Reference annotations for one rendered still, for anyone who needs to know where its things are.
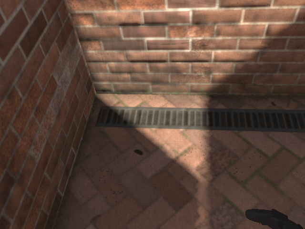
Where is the robot right hand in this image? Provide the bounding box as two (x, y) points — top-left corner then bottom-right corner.
(245, 209), (305, 229)

